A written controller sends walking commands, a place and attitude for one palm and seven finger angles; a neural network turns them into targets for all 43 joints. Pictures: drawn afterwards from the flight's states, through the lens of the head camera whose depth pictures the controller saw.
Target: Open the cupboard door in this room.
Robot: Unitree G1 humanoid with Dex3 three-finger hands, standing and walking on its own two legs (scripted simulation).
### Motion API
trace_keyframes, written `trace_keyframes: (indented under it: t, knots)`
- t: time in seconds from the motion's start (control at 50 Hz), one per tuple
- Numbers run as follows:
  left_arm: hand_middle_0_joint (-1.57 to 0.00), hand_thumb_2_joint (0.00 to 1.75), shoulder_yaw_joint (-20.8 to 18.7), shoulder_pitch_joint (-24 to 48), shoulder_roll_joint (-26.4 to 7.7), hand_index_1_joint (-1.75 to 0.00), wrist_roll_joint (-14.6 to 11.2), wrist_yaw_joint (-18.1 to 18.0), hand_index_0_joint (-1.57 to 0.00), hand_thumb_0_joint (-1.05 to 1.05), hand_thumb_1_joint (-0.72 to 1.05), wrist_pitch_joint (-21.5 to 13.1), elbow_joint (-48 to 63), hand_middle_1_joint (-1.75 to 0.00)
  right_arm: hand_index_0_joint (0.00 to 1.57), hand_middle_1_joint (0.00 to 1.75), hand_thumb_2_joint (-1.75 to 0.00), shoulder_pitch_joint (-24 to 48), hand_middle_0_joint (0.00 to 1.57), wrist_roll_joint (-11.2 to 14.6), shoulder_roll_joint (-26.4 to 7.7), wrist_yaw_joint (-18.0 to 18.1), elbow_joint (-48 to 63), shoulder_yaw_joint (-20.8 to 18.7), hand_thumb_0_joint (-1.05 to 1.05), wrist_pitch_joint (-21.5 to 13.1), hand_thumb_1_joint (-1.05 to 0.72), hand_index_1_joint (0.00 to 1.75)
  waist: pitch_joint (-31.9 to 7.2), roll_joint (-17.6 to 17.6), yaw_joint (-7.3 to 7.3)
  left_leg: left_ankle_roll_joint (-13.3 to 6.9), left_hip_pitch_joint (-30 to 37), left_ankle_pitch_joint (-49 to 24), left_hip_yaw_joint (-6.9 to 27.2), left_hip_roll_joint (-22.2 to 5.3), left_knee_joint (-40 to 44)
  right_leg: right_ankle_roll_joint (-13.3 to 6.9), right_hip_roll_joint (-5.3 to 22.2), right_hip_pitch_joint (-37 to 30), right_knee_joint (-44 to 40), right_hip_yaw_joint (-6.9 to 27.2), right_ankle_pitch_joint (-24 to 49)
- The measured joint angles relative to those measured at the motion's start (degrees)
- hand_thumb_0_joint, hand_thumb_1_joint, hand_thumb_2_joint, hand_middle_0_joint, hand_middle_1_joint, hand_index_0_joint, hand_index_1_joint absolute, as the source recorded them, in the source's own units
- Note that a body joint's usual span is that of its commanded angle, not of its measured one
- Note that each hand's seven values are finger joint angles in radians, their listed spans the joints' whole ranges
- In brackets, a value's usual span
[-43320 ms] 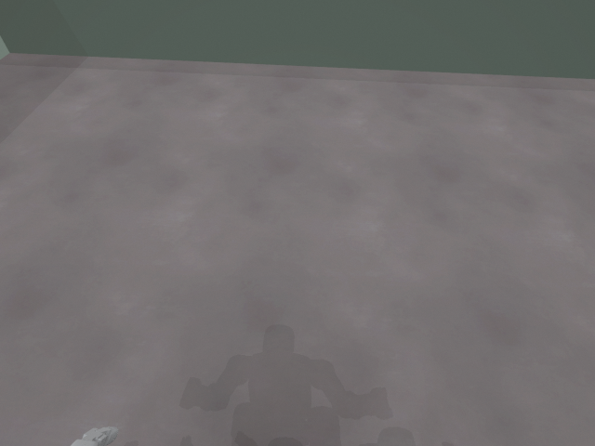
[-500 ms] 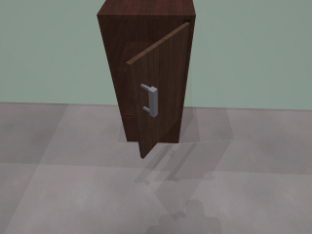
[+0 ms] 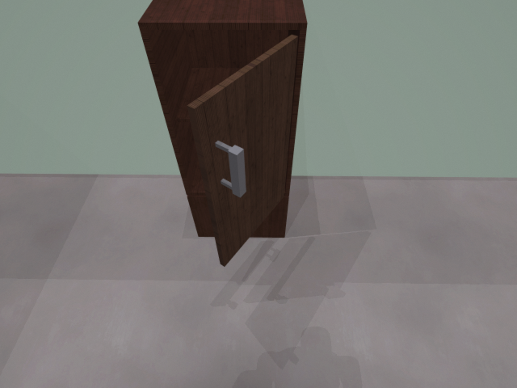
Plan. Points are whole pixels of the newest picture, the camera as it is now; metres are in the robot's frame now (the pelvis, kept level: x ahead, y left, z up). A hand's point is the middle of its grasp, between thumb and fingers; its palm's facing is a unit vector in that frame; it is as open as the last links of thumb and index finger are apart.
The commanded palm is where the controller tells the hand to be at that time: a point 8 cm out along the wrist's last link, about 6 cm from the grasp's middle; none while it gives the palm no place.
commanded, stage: walk to a spot facing it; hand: left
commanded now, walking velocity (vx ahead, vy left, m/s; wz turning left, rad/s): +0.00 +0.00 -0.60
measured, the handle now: (230, 168) +0.55 +0.10 -0.02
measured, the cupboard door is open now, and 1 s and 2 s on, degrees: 56 56 56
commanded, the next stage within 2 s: none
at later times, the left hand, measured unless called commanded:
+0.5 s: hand out of the picture +0.13 +0.17 -0.16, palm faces -0.19 -0.93 -0.33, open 7.4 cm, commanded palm none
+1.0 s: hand (235, 374) +0.18 +0.06 -0.16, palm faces -0.53 -0.82 -0.24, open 7.4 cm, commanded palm none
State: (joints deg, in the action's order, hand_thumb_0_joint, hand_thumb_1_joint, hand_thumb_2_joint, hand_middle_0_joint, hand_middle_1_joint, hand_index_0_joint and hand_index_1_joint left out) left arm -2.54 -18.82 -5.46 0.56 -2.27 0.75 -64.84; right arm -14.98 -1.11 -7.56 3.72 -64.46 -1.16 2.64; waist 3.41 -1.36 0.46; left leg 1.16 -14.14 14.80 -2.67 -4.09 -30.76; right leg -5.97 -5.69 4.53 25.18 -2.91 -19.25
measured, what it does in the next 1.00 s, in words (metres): steps on the spot, turning right: right foot, then left foot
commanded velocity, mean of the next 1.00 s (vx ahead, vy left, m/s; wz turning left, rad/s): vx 0.00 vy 0.00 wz -0.60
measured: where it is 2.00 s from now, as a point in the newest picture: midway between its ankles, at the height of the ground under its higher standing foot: outside the picture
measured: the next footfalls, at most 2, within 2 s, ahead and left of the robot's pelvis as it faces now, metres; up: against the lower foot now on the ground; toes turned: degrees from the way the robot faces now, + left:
right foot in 0.44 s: +0.00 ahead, -0.14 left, +0.00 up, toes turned -16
left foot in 0.72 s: +0.09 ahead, +0.07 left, +0.00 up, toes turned -22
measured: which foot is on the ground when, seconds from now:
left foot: down 0.00-0.42, up 0.44-0.70, down 0.72-1.00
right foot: down 0.00-0.16, up 0.18-0.42, down 0.44-0.72, up 0.74-0.98, down 1.00-1.00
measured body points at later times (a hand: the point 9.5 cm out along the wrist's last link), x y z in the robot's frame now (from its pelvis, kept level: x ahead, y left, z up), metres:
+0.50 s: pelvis -0.02 -0.03 -0.02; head +0.03 -0.07 +0.43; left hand +0.14 +0.22 -0.14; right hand -0.02 -0.28 -0.18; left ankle +0.00 +0.13 -0.70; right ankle -0.04 -0.13 -0.74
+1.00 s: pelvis -0.02 -0.06 -0.01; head +0.02 -0.10 +0.43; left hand +0.20 +0.10 -0.14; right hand -0.11 -0.30 -0.16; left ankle +0.05 +0.09 -0.73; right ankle -0.08 -0.15 -0.74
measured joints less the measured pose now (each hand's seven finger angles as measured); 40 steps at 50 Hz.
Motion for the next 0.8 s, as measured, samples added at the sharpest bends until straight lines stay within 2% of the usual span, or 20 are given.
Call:
trace_keyframes:
  t: [0.08,0.12,0.16,0.24,0.28,0.32,0.38,0.42,0.44,0.48,0.52,0.56,0.66,0.72,0.74,0.76,0.8]
  knots:
    - [-0.2,0.89,-1.14,0.0,-0.79,-0.3,0.44,0.43,-0.2,0.0,0.9,0.82,0.79,-0.3,0.2,0.3,-0.9,0.47,0.2,0.04,-0.7,0.02,1.76,-1.05,0.01,0.52,-0.91,0.3,0.13,0.1,-0.01,-0.53,-1.86,5.14,-0.75,-0.52,-6.0,-0.35,-0.97,1.45,2.65,0.98,-1.31]
    - [-0.2,0.89,-1.64,0.19,-1.51,-0.3,0.48,0.57,-0.2,0.0,0.9,1.08,1.13,-0.3,0.2,0.3,-0.9,0.84,0.2,0.06,-0.86,0.06,2.71,-1.31,0.01,0.17,-0.91,0.3,0.2,0.78,-0.02,-0.43,-1.14,3.37,-1.43,-0.34,-4.51,-0.05,-1.03,2.46,4.49,1.96,-2.14]
    - [-0.2,0.89,-2.12,0.87,-2.51,-0.3,0.25,0.86,-0.2,0.0,0.9,1.55,1.7,-0.3,0.2,0.3,-0.9,1.27,0.2,-0.24,-0.69,0.21,3.82,-1.22,0.01,-0.62,-0.91,0.3,0.36,2.25,0.34,-0.4,-0.64,3.18,-3.49,0.01,-3.68,0.97,-0.26,4.61,7.75,3.38,-2.3]
    - [-0.2,0.89,-2.99,4.09,-4.19,-0.3,0.3,1.87,-0.2,0.0,0.9,2.57,4.12,-0.3,0.2,0.3,-0.9,1.79,0.2,-0.99,-1.1,0.36,6.7,-0.68,0.01,-1.95,-0.91,0.3,1.66,1.96,0.53,-0.97,0.06,2.4,-6.91,-0.88,-1.28,3.66,1.96,14.73,28.43,2.55,-10.26]
    - [-0.2,0.89,-3.5,6.07,-5.2,-0.3,0.38,2.5,-0.2,0.0,0.91,2.77,5.85,-0.3,0.2,0.3,-0.9,1.96,0.2,-1.29,-1.3,0.07,7.39,-0.49,0.01,-1.85,-0.91,0.3,2.34,1.59,0.55,-0.67,0.5,1.34,-7.87,-1.39,0.22,4.63,3.9,17.8,32.54,2.06,-9.8]
    - [-0.2,0.89,-3.8,7.88,-5.98,-0.3,0.44,2.97,-0.2,0.0,0.91,2.74,7.59,-0.3,0.2,0.3,-0.9,2.22,0.2,-1.47,-1.69,-0.28,7.76,-0.49,0.01,-1.57,-0.91,0.3,2.86,0.87,0.65,-0.18,0.69,0.69,-8.7,-2.23,1.04,5.29,5.76,18.99,31.21,1.51,-8.87]
    - [-0.19,0.9,-3.75,9.9,-6.86,-0.3,0.5,3.46,-0.2,0.0,0.91,2.31,9.81,-0.3,0.21,0.3,-0.9,2.78,0.2,-1.55,-2.6,-1.0,8.4,-0.86,0.01,-1.06,-0.91,0.3,3.44,-0.75,0.55,0.96,0.23,1.09,-9.78,-4.24,-0.1,5.67,7.38,17.84,23.43,0.48,-6.87]
    - [-0.19,0.9,-3.61,10.29,-7.77,-0.3,0.59,3.65,-0.2,0.0,0.91,1.64,11.11,-0.3,0.21,0.3,-0.9,2.77,0.2,-1.25,-3.12,-1.52,9.11,-1.25,0.01,-0.62,-0.91,0.3,3.23,-1.14,0.5,2.06,-1.03,2.84,-10.46,-5.72,-3.52,5.42,7.77,15.12,15.06,0.12,-0.71]
    - [-0.19,0.9,-3.6,10.15,-8.57,-0.3,0.76,3.56,-0.2,0.0,0.91,1.06,11.7,-0.3,0.21,0.3,-0.9,2.69,0.2,-0.96,-3.16,-1.8,9.59,-1.43,0.01,-0.24,-0.9,0.3,2.65,-0.25,0.51,2.17,-2.69,6.02,-10.5,-5.55,-7.03,5.03,8.05,14.51,12.21,1.37,1.06]
    - [-0.19,0.9,-3.33,10.91,-8.29,-0.3,0.78,2.9,-0.2,0.0,0.91,0.52,11.75,-0.3,0.21,0.3,-0.9,4.22,0.2,-0.45,-4.53,-2.06,10.03,-2.03,0.01,0.85,-0.91,0.3,3.6,-1.29,0.4,1.68,-6.73,13.92,-5.49,-4.41,-17.75,4.64,6.67,15.75,14.67,1.97,-0.44]
    - [-0.19,0.9,-3.01,10.85,-7.67,-0.3,0.9,2.24,-0.2,0.0,0.91,0.67,11.95,-0.3,0.21,0.3,-0.9,6.04,0.2,-0.14,-5.67,-1.93,10.47,-2.5,0.01,1.3,-0.91,0.3,4.41,-1.65,0.3,1.42,-9.73,15.19,-1.98,-2.33,-25.97,4.27,5.49,15.55,14.24,3.01,-0.45]
    - [-0.2,0.9,-2.73,10.34,-7.24,-0.3,0.99,1.81,-0.2,0.0,0.91,0.99,11.91,-0.3,0.2,0.3,-0.9,7.5,0.2,0.07,-6.15,-1.76,11.3,-2.62,0.01,1.09,-0.91,0.3,4.58,-1.0,0.26,1.54,-10.8,14.68,-0.78,-0.64,-27.75,4.11,4.63,14.91,12.33,4.52,0.89]
    - [-0.2,0.89,-2.28,9.04,-6.6,-0.3,1.06,1.88,-0.2,0.0,0.9,1.68,11.55,-0.3,0.2,0.3,-0.9,9.4,0.2,0.57,-5.77,-1.56,13.82,-2.34,0.01,0.02,-0.91,0.3,3.59,1.52,0.47,1.44,-8.56,11.83,0.16,2.1,-17.84,3.93,2.79,13.74,8.28,8.07,3.69]
    - [-0.2,0.89,-2.21,8.25,-6.39,-0.3,0.66,2.19,-0.21,0.0,0.9,2.32,11.64,-0.3,0.2,0.3,-0.9,8.85,0.2,0.6,-5.47,-1.45,15.26,-1.72,0.01,-1.13,-0.91,0.3,2.07,2.11,0.34,0.51,-3.94,5.92,0.96,2.27,-4.28,4.41,0.95,14.73,8.95,9.55,3.67]
    - [-0.2,0.89,-2.18,8.32,-6.29,-0.3,0.41,2.46,-0.21,0.0,0.9,2.63,11.7,-0.3,0.2,0.3,-0.9,8.35,0.2,0.26,-5.55,-1.36,15.68,-1.57,0.01,-1.7,-0.91,0.3,1.66,1.74,0.09,-0.4,-3.79,1.93,1.22,1.64,-2.39,4.64,0.29,16.02,11.41,9.18,0.51]
    - [-0.2,0.89,-2.22,8.7,-6.51,-0.3,0.33,2.8,-0.21,0.0,0.9,2.9,11.76,-0.3,0.2,0.3,-0.9,8.0,0.2,-0.11,-5.26,-1.22,15.84,-1.3,0.01,-1.91,-0.91,0.3,1.82,2.22,0.16,-0.72,-4.05,1.28,0.68,1.32,-3.18,5.15,0.47,17.71,16.1,8.46,-3.9]
    - [-0.2,0.89,-2.52,9.49,-7.14,-0.3,0.73,3.57,-0.21,0.0,0.9,3.03,11.89,-0.3,0.2,0.3,-0.9,6.88,0.2,-0.77,-4.52,-1.18,15.82,-0.56,0.01,-2.06,-0.91,0.3,2.18,3.23,0.44,-0.43,-3.33,1.98,-0.57,0.56,-2.95,6.22,1.37,21.26,27.23,6.49,-7.9]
